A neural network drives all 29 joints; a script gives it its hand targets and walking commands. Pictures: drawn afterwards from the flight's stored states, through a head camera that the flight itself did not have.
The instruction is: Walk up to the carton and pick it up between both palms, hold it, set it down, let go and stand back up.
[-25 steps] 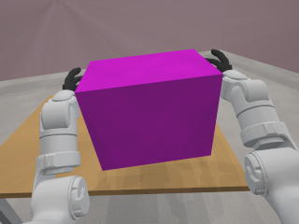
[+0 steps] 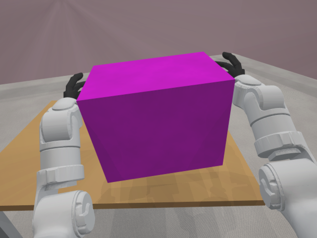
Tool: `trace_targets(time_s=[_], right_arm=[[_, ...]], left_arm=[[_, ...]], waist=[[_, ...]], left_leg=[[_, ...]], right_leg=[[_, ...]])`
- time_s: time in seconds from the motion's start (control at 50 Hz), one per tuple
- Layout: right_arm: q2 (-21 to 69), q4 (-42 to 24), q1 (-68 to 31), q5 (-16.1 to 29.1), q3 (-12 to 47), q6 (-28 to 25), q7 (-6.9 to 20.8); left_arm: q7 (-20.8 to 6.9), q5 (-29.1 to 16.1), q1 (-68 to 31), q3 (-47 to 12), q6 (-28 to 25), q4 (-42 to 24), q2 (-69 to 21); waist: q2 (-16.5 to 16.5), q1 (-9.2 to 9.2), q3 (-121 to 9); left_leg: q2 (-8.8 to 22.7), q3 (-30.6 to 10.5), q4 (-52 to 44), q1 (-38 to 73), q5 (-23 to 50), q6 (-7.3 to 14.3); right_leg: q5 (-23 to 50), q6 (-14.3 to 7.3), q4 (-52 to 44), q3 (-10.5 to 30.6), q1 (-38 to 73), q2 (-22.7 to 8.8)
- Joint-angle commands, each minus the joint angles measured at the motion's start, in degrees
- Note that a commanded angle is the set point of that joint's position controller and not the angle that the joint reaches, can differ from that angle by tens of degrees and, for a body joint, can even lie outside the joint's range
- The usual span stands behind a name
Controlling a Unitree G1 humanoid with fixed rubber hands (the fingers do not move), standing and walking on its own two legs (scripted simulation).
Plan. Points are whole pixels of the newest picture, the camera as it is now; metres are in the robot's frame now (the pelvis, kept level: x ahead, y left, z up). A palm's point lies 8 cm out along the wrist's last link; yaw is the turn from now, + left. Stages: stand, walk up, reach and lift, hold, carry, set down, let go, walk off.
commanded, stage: hold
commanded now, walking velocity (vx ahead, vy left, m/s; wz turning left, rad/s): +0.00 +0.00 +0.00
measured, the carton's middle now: (157, 114) +0.37 +0.01 +0.22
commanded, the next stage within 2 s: none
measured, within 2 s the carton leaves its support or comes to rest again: neither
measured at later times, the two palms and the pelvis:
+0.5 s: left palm (74, 105) +0.35 +0.20 +0.27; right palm (236, 85) +0.36 -0.18 +0.30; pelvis +0.00 +0.00 +0.00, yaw +0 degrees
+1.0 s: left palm (72, 102) +0.35 +0.20 +0.28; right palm (236, 82) +0.36 -0.18 +0.31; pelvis -0.01 +0.00 +0.00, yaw +0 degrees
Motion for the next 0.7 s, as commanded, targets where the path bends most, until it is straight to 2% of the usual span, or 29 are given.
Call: trace_targets(time_s=[0.0,0.02,0.04,0.06,0.1,0.12,0.14,0.16,0.18,0.2,0.22,0.24,0.26,0.28,0.32,0.34,0.38,0.4,0.46,0.48,0.5,0.52,0.54,0.58,0.6,0.62,0.64,0.66,0.68], right_arm=[[35.28,-15.40,-40.62,8.62,12.50,-1.12,8.90],[35.01,-16.00,-41.24,8.90,12.21,-1.31,8.91],[36.05,-17.60,-42.16,8.71,13.23,-1.54,8.76],[35.24,-16.37,-41.99,9.06,12.98,-1.18,8.77],[35.18,-15.98,-41.12,8.55,11.81,-0.90,8.48],[34.72,-16.09,-41.48,8.22,11.62,-0.92,8.34],[34.16,-14.02,-41.28,7.74,10.83,-0.69,8.38],[35.59,-15.23,-42.12,7.68,11.71,-0.76,8.60],[36.23,-16.75,-42.08,8.12,12.11,-0.80,8.84],[36.08,-17.11,-43.10,8.34,12.06,-1.00,8.86],[36.52,-19.40,-43.58,9.25,13.34,-1.24,8.84],[35.98,-19.16,-42.67,9.50,13.04,-1.29,8.58],[34.88,-19.93,-40.99,10.09,13.86,-1.04,8.41],[34.70,-20.10,-40.42,10.28,14.60,-0.86,8.21],[34.23,-17.72,-38.99,9.85,13.87,-0.13,8.31],[34.75,-17.50,-39.28,9.56,13.58,-0.42,8.46],[33.86,-15.26,-40.24,8.36,11.65,-0.39,8.72],[34.00,-14.97,-40.71,7.37,11.74,-0.95,8.99],[35.27,-14.53,-41.58,7.52,11.56,-1.16,9.45],[35.42,-17.24,-43.10,7.89,11.56,-1.31,9.47],[36.53,-16.54,-42.60,7.68,11.87,-1.14,9.33],[37.51,-14.67,-42.81,7.26,12.08,-1.18,9.34],[37.28,-17.29,-43.18,7.86,12.76,-1.84,9.67],[35.88,-16.46,-42.34,8.24,12.48,-2.02,9.31],[36.06,-15.71,-41.71,7.78,11.74,-1.83,9.17],[34.97,-13.67,-42.41,7.24,11.63,-1.91,9.18],[36.37,-14.55,-42.17,7.16,11.21,-1.93,9.24],[36.36,-13.11,-42.94,7.34,10.83,-1.62,9.42],[37.17,-14.33,-43.38,7.55,11.89,-1.65,9.63]], left_arm=[[-10.64,-12.28,-53.00,-22.33,-4.72,-12.34,-27.94],[-10.62,-12.33,-52.53,-21.86,-4.96,-13.26,-27.74],[-10.72,-12.72,-52.90,-22.32,-5.00,-12.87,-27.41],[-10.72,-12.67,-52.54,-22.09,-4.85,-12.81,-27.27],[-11.06,-12.16,-51.66,-21.10,-4.58,-10.76,-26.65],[-11.33,-11.69,-51.04,-20.66,-4.52,-9.74,-26.30],[-11.43,-11.14,-51.33,-20.60,-4.52,-8.82,-26.30],[-11.49,-12.36,-52.67,-21.92,-4.95,-10.24,-27.14],[-11.11,-13.21,-54.08,-22.52,-5.28,-13.23,-27.43],[-10.79,-13.54,-54.64,-23.20,-5.38,-13.25,-28.22],[-10.44,-13.50,-53.28,-22.94,-5.17,-13.00,-28.11],[-10.26,-13.80,-53.44,-23.80,-5.21,-14.69,-28.72],[-10.16,-13.50,-50.54,-22.91,-4.69,-13.75,-27.80],[-10.06,-13.46,-50.55,-23.00,-4.74,-16.17,-27.76],[-10.28,-12.33,-49.65,-22.02,-4.17,-14.65,-27.47],[-10.44,-11.61,-51.16,-21.54,-4.15,-14.72,-27.95],[-10.83,-11.13,-49.94,-20.35,-3.68,-10.10,-27.22],[-10.93,-11.23,-51.08,-20.56,-3.91,-10.24,-27.18],[-11.20,-11.51,-52.21,-20.75,-4.49,-9.89,-26.83],[-11.33,-11.62,-51.85,-19.70,-4.88,-10.71,-26.44],[-11.14,-11.99,-52.94,-20.67,-5.23,-11.50,-27.28],[-11.08,-12.37,-53.55,-20.60,-5.57,-10.89,-27.75],[-10.66,-12.81,-54.38,-21.00,-6.01,-12.70,-27.55],[-10.09,-12.52,-52.33,-21.00,-5.81,-11.21,-27.53],[-10.31,-12.93,-52.98,-21.17,-5.68,-10.86,-27.53],[-10.48,-12.25,-52.75,-20.90,-5.37,-8.57,-27.79],[-10.59,-12.59,-53.78,-22.02,-5.58,-9.86,-28.00],[-10.58,-12.91,-53.76,-21.54,-5.39,-7.39,-28.77],[-10.35,-12.62,-54.54,-21.32,-5.42,-8.17,-27.96]], waist=[[3.64,-1.29,-15.72],[2.72,-1.19,-17.38],[2.07,-0.16,-16.99],[1.52,-0.44,-17.62],[1.98,-0.98,-14.56],[1.60,-0.50,-13.92],[2.26,-0.94,-13.77],[2.78,-0.77,-15.03],[2.59,-0.67,-18.13],[3.53,-0.24,-20.40],[2.41,0.15,-20.59],[3.41,-0.52,-21.76],[1.06,-0.80,-21.36],[1.90,-0.33,-21.58],[2.31,-0.31,-16.82],[2.89,0.48,-17.39],[2.49,0.31,-12.04],[1.93,0.14,-12.98],[1.02,-0.16,-14.30],[0.16,0.65,-17.45],[1.88,0.29,-19.09],[1.35,0.93,-17.53],[1.56,0.52,-19.94],[2.19,0.31,-18.39],[1.10,0.49,-17.43],[1.37,-0.17,-14.08],[1.91,-0.36,-17.03],[2.83,-0.35,-14.94],[2.05,0.34,-17.24]], left_leg=[[-1.63,-3.28,-4.07,-4.08,11.06,-2.33],[-1.40,-4.02,-3.88,-4.26,11.23,-2.21],[-1.41,-3.73,-3.97,-4.94,12.13,-2.24],[-1.46,-3.67,-3.56,-4.62,11.83,-1.94],[-1.40,-3.19,-4.41,-6.06,10.09,-1.99],[-1.66,-3.29,-4.69,-6.89,8.91,-1.47],[-1.48,-3.46,-5.54,-7.22,7.29,-1.61],[-1.26,-3.17,-5.07,-6.16,7.13,-1.82],[-1.20,-3.29,-4.66,-5.37,9.21,-1.94],[-1.58,-3.28,-4.27,-5.05,9.98,-2.04],[-1.54,-3.10,-3.82,-4.47,12.29,-2.19],[-1.46,-3.34,-3.49,-3.02,14.10,-2.68],[-1.57,-3.67,-3.23,-2.83,15.71,-2.68],[-1.64,-3.39,-2.81,-1.57,16.44,-2.54],[-1.61,-3.04,-3.67,-3.43,13.91,-2.63],[-1.30,-3.57,-4.50,-3.82,12.55,-2.33],[-1.12,-3.18,-5.60,-6.33,8.99,-2.06],[-1.18,-3.14,-5.60,-6.62,7.01,-1.80],[-1.36,-2.90,-5.24,-6.24,7.72,-1.12],[-1.34,-3.54,-4.82,-5.26,8.90,-0.72],[-1.62,-2.60,-4.93,-4.39,9.52,-1.27],[-1.52,-2.83,-4.87,-5.87,8.95,-1.48],[-1.85,-2.93,-4.79,-5.02,9.72,-1.43],[-1.89,-3.10,-4.05,-4.18,11.58,-1.81],[-1.50,-2.94,-4.64,-4.10,10.16,-1.83],[-1.59,-2.69,-4.90,-5.27,8.76,-1.68],[-1.43,-2.94,-5.39,-5.06,7.11,-1.55],[-1.38,-2.93,-5.63,-6.43,5.64,-1.55],[-1.38,-3.17,-5.01,-6.66,5.48,-0.90]], right_leg=[[12.61,1.15,1.73,7.58,14.81,0.71],[13.40,0.99,1.71,8.10,15.97,0.64],[14.27,1.20,2.18,7.59,16.79,0.69],[13.92,1.43,2.25,7.53,16.32,0.74],[13.34,1.63,1.95,7.82,16.14,0.25],[13.27,2.04,1.81,7.60,16.43,0.08],[10.76,1.50,1.16,7.77,15.59,-0.01],[9.88,1.01,1.84,7.97,14.99,0.19],[11.51,0.77,2.20,7.66,16.19,0.41],[12.22,0.96,1.99,7.84,16.63,0.58],[14.11,1.25,2.42,7.76,17.09,0.69],[16.37,1.26,2.10,7.71,17.62,1.04],[17.84,1.52,2.09,7.79,18.77,1.38],[18.67,1.55,2.55,7.78,18.18,1.13],[15.13,1.43,2.01,7.66,16.42,1.31],[13.59,1.39,1.53,7.35,15.73,1.27],[8.83,1.14,0.73,7.52,13.37,0.72],[7.65,0.89,0.88,7.63,13.60,0.45],[9.47,1.34,1.15,7.97,14.39,0.17],[10.69,0.92,1.36,8.48,16.21,0.30],[11.29,1.23,1.25,7.66,16.92,0.72],[10.33,1.21,1.77,7.74,16.00,0.67],[11.74,1.38,1.90,8.08,16.34,0.65],[13.16,1.51,1.98,7.74,15.49,0.83],[11.66,1.59,1.42,7.84,14.83,0.66],[10.81,1.49,1.49,7.42,13.82,0.31],[8.31,1.46,0.74,7.29,14.28,0.28],[6.54,0.93,0.47,7.30,13.24,0.46],[6.89,1.22,0.87,7.79,14.93,0.17]])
